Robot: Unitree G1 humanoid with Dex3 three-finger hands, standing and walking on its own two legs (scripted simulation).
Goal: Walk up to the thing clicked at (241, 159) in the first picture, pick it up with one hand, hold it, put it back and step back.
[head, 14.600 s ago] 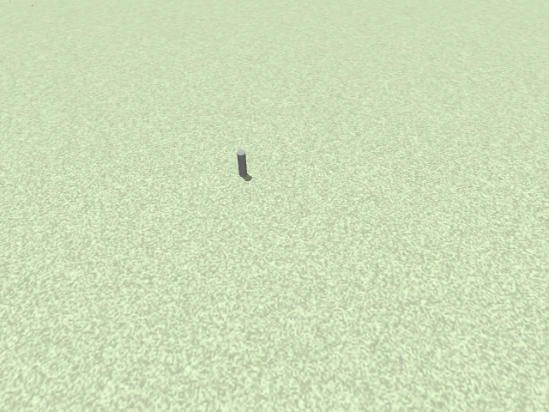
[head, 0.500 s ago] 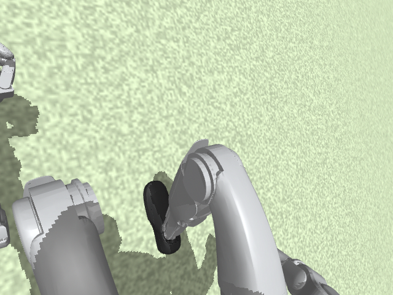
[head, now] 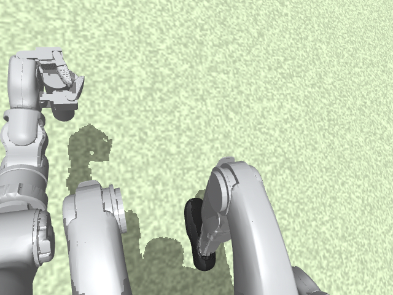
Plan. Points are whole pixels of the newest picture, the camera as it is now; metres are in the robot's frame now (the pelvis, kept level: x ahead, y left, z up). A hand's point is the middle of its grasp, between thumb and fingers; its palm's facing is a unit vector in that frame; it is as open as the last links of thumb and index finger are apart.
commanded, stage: settle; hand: left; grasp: from the side
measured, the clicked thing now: (60, 97) +0.50 +0.21 -0.14
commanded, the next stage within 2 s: lift in 0.84 s
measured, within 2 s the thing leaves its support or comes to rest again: neither
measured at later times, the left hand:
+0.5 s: hand (57, 65) +0.50 +0.20 -0.03, palm faces +0.04 -1.00 -0.08, open 4.1 cm
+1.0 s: hand (51, 55) +0.51 +0.20 +0.00, palm faces +0.05 -1.00 -0.07, open 4.2 cm
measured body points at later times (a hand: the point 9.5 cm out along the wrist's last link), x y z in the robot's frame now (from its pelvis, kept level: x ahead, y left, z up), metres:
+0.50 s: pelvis +0.01 -0.01 +0.02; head +0.23 +0.07 +0.40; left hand +0.50 +0.25 -0.02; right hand +0.13 -0.27 -0.09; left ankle +0.08 +0.11 -0.31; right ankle +0.15 -0.14 -0.31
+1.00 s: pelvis +0.01 -0.01 +0.03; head +0.23 +0.07 +0.42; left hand +0.50 +0.26 +0.00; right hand +0.12 -0.27 -0.08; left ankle +0.08 +0.11 -0.31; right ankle +0.15 -0.14 -0.31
